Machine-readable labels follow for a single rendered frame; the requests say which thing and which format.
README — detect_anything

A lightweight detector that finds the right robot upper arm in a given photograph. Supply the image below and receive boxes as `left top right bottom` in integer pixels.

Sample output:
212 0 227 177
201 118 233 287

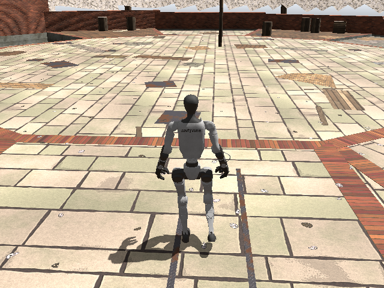
204 121 221 154

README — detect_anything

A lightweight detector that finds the robot right hand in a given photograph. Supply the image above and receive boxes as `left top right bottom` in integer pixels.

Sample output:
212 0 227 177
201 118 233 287
215 165 229 179

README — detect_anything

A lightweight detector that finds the right robot foot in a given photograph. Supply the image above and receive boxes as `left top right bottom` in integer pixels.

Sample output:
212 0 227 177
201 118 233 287
208 232 216 242

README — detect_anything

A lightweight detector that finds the robot left hand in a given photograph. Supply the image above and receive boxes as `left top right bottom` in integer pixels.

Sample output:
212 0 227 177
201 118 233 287
155 167 169 180

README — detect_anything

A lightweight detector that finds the robot right forearm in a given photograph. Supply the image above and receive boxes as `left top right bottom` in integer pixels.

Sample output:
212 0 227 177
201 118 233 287
215 144 227 168

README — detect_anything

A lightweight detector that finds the robot left forearm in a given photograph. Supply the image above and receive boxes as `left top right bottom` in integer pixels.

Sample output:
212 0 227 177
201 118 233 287
157 145 169 169

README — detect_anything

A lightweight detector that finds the left robot upper arm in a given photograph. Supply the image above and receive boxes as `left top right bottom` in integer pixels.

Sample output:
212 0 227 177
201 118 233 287
163 121 179 154

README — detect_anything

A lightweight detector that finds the right robot shin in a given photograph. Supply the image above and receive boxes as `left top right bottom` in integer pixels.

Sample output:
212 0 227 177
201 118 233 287
205 194 214 235

